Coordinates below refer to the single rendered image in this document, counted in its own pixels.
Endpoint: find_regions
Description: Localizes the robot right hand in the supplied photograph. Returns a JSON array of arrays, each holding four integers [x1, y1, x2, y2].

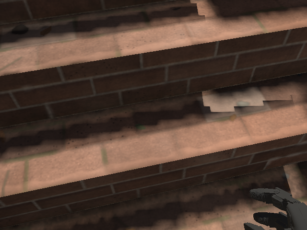
[[244, 187, 307, 230]]

